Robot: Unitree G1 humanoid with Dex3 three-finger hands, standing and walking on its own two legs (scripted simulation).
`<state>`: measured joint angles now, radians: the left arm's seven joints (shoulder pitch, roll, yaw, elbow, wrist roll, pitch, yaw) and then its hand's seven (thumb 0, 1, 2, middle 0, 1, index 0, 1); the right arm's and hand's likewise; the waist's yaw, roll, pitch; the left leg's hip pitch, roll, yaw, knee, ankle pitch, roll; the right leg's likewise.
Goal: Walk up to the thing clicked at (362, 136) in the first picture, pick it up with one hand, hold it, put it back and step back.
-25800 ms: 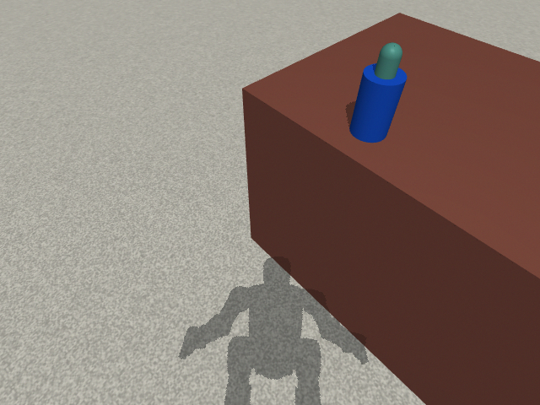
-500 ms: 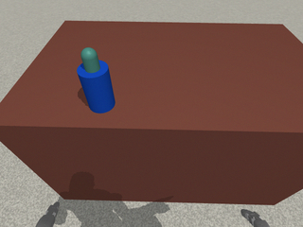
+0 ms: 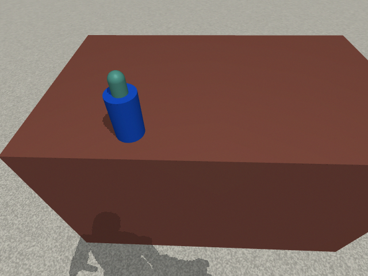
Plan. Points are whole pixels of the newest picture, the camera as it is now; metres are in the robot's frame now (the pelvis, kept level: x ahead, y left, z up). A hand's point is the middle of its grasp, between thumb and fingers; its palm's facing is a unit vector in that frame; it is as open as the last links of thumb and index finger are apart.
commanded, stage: home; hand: left
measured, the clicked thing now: (123, 105) +0.51 +0.19 +0.08
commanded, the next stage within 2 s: stand in 1.06 s
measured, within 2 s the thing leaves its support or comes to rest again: neither
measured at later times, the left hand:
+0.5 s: hand out of the picture +0.09 +0.25 -0.15, palm faces -0.02 -0.94 -0.35, open 17.4 cm
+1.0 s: hand out of the picture +0.09 +0.26 -0.15, palm faces -0.01 -0.93 -0.36, open 17.6 cm
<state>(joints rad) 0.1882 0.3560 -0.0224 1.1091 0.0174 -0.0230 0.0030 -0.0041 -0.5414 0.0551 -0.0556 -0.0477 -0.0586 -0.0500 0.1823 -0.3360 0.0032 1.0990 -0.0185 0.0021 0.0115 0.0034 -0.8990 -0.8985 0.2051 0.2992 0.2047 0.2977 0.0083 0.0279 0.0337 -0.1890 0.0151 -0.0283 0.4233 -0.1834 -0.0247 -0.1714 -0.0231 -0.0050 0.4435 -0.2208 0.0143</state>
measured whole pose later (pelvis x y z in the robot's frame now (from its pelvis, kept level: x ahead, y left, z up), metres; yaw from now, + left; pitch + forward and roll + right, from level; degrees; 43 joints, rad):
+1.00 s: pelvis +0.02 +0.00 +0.01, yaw +0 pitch -3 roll +0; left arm 0.12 0.35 0.00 1.15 0.01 -0.01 0.00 0.00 -0.58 0.03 -0.05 -0.04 -0.05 -0.04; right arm 0.12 -0.35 0.01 1.14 -0.01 0.00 0.00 0.00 -0.90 -0.90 0.20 0.30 0.20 0.30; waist 0.00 0.02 0.05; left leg -0.12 0.02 -0.03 0.33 -0.16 -0.03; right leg -0.10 -0.02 -0.01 0.33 -0.19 0.02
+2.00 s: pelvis +0.04 +0.00 +0.01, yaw +0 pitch -2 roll +0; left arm 0.11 0.35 0.00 1.13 0.01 -0.01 0.00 0.01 0.89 0.90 -0.20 -0.30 -0.21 -0.30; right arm 0.11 -0.35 0.01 1.13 -0.01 0.00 0.00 0.00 -0.90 -0.90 0.20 0.30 0.20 0.30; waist 0.00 0.01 0.05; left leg -0.10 0.02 -0.03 0.32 -0.18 -0.03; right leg -0.08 -0.02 -0.01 0.32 -0.21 0.01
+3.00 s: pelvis +0.03 +0.00 +0.01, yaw +0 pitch -2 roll +0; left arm 0.13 0.35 0.00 1.12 0.01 -0.01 -0.01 0.01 0.90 0.90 -0.20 -0.30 -0.21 -0.30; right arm 0.12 -0.35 0.01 1.13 -0.01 0.00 0.00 0.00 -0.90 -0.90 0.20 0.30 0.20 0.30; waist 0.00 0.01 0.05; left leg -0.11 0.02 -0.03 0.31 -0.17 -0.02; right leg -0.08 -0.02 -0.01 0.32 -0.20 0.02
